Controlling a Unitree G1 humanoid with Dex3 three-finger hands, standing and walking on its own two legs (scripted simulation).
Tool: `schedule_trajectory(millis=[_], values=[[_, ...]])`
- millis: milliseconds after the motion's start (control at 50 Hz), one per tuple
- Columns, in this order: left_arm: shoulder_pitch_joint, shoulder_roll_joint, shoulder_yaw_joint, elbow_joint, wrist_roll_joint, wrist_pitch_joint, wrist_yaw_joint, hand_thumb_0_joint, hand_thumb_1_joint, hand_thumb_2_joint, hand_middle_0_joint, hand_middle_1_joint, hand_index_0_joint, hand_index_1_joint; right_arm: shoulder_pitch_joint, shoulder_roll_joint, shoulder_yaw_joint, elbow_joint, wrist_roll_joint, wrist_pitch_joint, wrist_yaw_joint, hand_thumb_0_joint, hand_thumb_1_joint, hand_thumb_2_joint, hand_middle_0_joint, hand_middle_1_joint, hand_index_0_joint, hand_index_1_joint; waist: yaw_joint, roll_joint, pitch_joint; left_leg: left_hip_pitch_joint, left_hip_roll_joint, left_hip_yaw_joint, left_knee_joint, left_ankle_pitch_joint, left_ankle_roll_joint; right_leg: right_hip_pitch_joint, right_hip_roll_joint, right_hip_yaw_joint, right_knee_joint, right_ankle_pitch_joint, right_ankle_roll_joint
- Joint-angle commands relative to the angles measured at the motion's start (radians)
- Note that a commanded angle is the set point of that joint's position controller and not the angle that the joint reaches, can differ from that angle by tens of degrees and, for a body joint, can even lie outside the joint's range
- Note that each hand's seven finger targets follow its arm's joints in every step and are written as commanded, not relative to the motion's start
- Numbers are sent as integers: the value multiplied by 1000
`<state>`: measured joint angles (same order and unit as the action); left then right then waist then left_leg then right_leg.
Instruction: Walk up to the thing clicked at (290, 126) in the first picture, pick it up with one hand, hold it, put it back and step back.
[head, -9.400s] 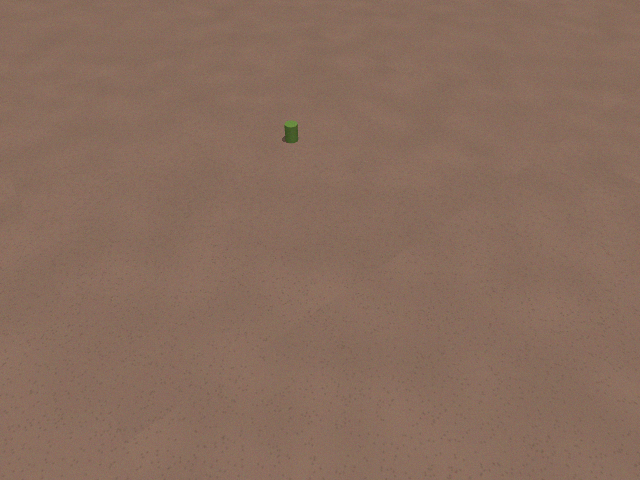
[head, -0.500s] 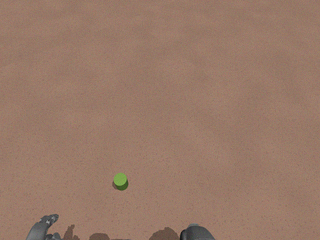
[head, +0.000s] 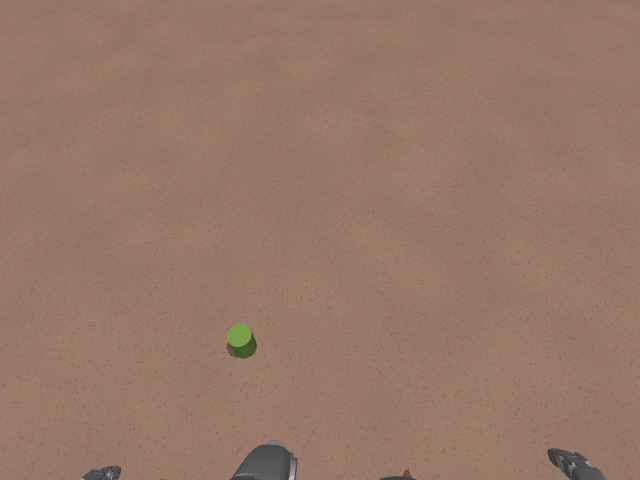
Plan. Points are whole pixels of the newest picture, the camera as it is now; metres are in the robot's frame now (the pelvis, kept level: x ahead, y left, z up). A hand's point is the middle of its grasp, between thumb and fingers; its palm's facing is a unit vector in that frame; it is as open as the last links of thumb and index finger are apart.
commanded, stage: walk up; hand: left
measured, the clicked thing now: (242, 341) +0.56 +0.28 -0.70
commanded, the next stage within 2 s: stand in 1.56 s
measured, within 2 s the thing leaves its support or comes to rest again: neither
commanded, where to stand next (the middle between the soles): +0.18 +0.01 m, yaw +5 degrees
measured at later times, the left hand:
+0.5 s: hand out of the picture -0.08 +0.25 -0.15, palm faces +0.05 -0.93 -0.36, open 7.4 cm
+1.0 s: hand out of the picture -0.11 +0.25 -0.13, palm faces +0.10 -0.92 -0.38, open 7.4 cm
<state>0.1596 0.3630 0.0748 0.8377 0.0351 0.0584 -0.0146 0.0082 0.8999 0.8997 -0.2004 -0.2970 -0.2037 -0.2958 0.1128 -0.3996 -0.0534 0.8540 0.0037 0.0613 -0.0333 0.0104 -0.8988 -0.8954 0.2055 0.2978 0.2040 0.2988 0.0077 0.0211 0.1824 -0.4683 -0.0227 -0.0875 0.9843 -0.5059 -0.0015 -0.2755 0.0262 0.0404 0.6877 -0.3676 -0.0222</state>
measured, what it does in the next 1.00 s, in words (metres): walks backwards: left foot, then right foot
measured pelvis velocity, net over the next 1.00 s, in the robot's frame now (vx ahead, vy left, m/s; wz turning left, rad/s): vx -0.17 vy -0.03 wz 0.08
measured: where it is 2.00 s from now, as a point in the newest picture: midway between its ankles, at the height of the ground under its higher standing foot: outside the picture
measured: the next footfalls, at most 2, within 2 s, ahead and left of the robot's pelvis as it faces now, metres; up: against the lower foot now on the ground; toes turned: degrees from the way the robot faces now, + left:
left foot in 0.24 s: -0.05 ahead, +0.12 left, +0.00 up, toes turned +4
right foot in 0.54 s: -0.12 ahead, -0.15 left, +0.00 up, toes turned +5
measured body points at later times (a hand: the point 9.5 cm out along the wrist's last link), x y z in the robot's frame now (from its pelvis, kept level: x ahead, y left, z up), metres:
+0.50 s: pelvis -0.14 -0.03 +0.00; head -0.10 -0.01 +0.45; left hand -0.08 +0.30 -0.12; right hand -0.02 -0.34 -0.10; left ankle -0.09 +0.11 -0.72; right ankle -0.16 -0.17 -0.69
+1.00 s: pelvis -0.17 -0.03 +0.01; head -0.15 -0.02 +0.46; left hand -0.12 +0.30 -0.11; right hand -0.07 -0.32 -0.11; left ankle -0.14 +0.11 -0.72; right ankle -0.16 -0.16 -0.72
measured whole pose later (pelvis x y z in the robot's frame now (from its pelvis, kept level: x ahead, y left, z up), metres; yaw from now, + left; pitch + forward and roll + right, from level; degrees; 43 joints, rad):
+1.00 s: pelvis -0.17 -0.03 +0.01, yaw +4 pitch -3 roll +0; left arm 0.20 0.39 0.06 0.98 0.01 -0.02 -0.01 0.01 0.90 0.90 -0.20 -0.30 -0.20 -0.30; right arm 0.21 -0.34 -0.03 0.96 -0.02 -0.01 0.03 0.01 -0.90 -0.90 0.20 0.30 0.20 0.30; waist 0.01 -0.01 0.07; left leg -0.25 0.00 -0.06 0.57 -0.26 -0.02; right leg -0.19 -0.01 0.01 0.57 -0.31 0.00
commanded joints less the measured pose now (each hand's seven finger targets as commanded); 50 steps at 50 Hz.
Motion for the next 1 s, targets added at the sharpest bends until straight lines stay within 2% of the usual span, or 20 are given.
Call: schedule_trajectory(millis=[0, 140, 200, 220, 240, 260, 280, 340, 440, 500, 520, 540, 560, 620, 700, 780, 820, 860, 940, 980], values=[[-88, 237, 72, -136, 3, -29, 36, 0, 900, 900, -200, -300, -200, -300, 78, -188, -44, -57, 11, -36, -22, 0, -900, -900, 200, 300, 200, 300, -21, -161, -156, -28, -74, -68, 253, -22, -7, 12, -242, 188, -213, 589, -191], [8, 224, 70, -174, 9, -14, 47, 0, 900, 900, -200, -300, -200, -300, 95, -173, -44, -85, -23, -57, -17, 0, -900, -900, 200, 300, 200, 300, 45, -207, -244, 12, -8, 49, -192, -21, -12, 238, -271, 184, -122, 658, -201], [-43, 247, 64, -185, -11, -1, 34, 0, 900, 900, -200, -300, -200, -300, 191, -170, -53, -46, -30, -62, -9, 0, -900, -900, 200, 300, 200, 300, -16, -177, -277, 223, -14, 124, -513, 241, 13, 117, -242, 163, -48, 467, -139], [-39, 220, 51, -189, -12, 4, 30, 0, 900, 900, -200, -300, -200, -300, 191, -200, -64, -45, -39, -65, -9, 0, -900, -900, 200, 300, 200, 300, -20, -100, -260, 277, 46, 13, -573, 275, 44, -3, -202, 149, -18, 297, -89], [-8, 175, 41, -190, -15, 4, 26, 0, 900, 900, -200, -300, -200, -300, 157, -286, -85, -60, -55, -68, -6, 0, -900, -900, 200, 300, 200, 300, -2, 116, -251, 357, 269, -312, -613, 364, 139, -217, -62, 74, 154, 1, -24], [-90, 213, 61, -198, -15, 3, 39, 0, 900, 900, -200, -300, -200, -300, 121, -378, -100, -83, -43, -63, 5, 0, -900, -900, 200, 300, 200, 300, -54, 218, -233, 171, 460, -476, -673, 452, 304, -177, 41, 45, 390, -291, 6], [-97, 233, 73, -178, 1, 7, 43, 0, 900, 900, -200, -300, -200, -300, 82, -360, -104, -90, -46, -70, 0, 0, -900, -900, 200, 300, 200, 300, -43, 148, -198, 105, 474, -488, -668, 484, 337, -153, 47, 149, 541, -286, 7], [31, 222, 77, -101, -21, 2, 33, 0, 900, 900, -200, -300, -200, -300, -7, -248, -67, -99, -45, -76, -12, 0, -900, -900, 200, 300, 200, 300, 41, 75, -171, 141, 310, -183, -586, 496, 231, -180, 58, 158, 617, -145, 7], [37, 202, 53, -67, -16, -40, -2, 0, 900, 900, -200, -300, -200, -300, 26, -239, -69, -96, -57, -77, 7, 0, -900, -900, 200, 300, 200, 300, -24, 177, -188, 249, 246, -141, -604, -5, 200, -70, -16, 27, 59, -193, 32], [141, 182, 59, 29, -10, -75, 12, 0, 900, 900, -200, -300, -200, -300, 47, -244, -67, -81, -53, -48, 22, 0, -900, -900, 200, 300, 200, 300, 21, 143, -176, 127, 183, -54, -471, -8, 157, 172, 31, -63, -336, -19, 1], [171, 226, 71, 48, 2, -88, 20, 0, 900, 900, -200, -300, -200, -300, 75, -177, -46, -80, -42, -45, 23, 0, -900, -900, 200, 300, 200, 300, 25, 23, -181, 26, 139, -24, -330, -12, 101, 251, -28, 90, -358, -35, -15], [150, 302, 84, 19, 18, -98, 25, 0, 900, 900, -200, -300, -200, -300, 32, -117, -28, -115, -31, -49, 29, 0, -900, -900, 200, 300, 200, 300, 42, -180, -137, -157, 5, 25, -204, -67, 21, 178, -247, 491, -449, -324, -99], [48, 390, 96, -7, 20, -95, 25, 0, 900, 900, -200, -300, -200, -300, 3, -189, -52, -91, -32, -46, 16, 0, -900, -900, 200, 300, 200, 300, 49, -187, -77, -21, 25, -91, -83, -81, 0, -120, -408, 638, -490, -465, -223], [-25, 274, 67, -12, 6, -118, 33, 0, 900, 900, -200, -300, -200, -300, 53, -178, -47, -32, -10, -61, 28, 0, -900, -900, 200, 300, 200, 300, -3, -96, -48, -12, 10, -92, -97, 57, -2, -18, -268, 354, -405, -173, -146], [51, 282, 72, 14, 8, -120, 25, 0, 900, 900, -200, -300, -200, -300, 53, -176, -46, -20, -27, -73, 41, 0, -900, -900, 200, 300, 200, 300, 41, -186, -82, 26, 18, -28, -222, 30, -14, 58, -266, 280, -376, -79, -147], [0, 255, 47, 8, -11, -97, 20, 0, 900, 900, -200, -300, -200, -300, 121, -154, -56, 27, -33, -95, 43, 0, -900, -900, 200, 300, 200, 300, -11, -161, -136, 300, -15, 68, -561, 202, 10, -11, -210, 138, -236, 104, -97], [21, 161, 10, 8, -29, -92, 18, 0, 900, 900, -200, -300, -200, -300, 133, -219, -72, 26, -45, -109, 32, 0, -900, -900, 200, 300, 200, 300, -24, 46, -196, 423, 203, -277, -667, 239, 90, -147, -76, 16, -34, 102, -1], [22, 223, 29, 41, -34, -84, 24, 0, 900, 900, -200, -300, -200, -300, 86, -269, -76, 15, -35, -107, 38, 0, -900, -900, 200, 300, 200, 300, -7, 62, -175, 214, 310, -386, -715, -8, 222, -14, -50, -5, 59, -197, 4], [70, 195, 22, 92, -28, -110, 24, 0, 900, 900, -200, -300, -200, -300, -5, -184, -37, 17, -21, -95, 40, 0, -900, -900, 200, 300, 200, 300, 42, 126, -153, 145, 165, -147, -601, 228, 86, 157, -53, -13, -276, 74, -8], [64, 255, 33, 107, -16, -119, 30, 0, 900, 900, -200, -300, -200, -300, -6, -151, -27, 21, -11, -88, 42, 0, -900, -900, 200, 300, 200, 300, 36, 17, -174, 93, 81, -76, -495, 201, 32, 192, -151, 163, -332, 33, -55]])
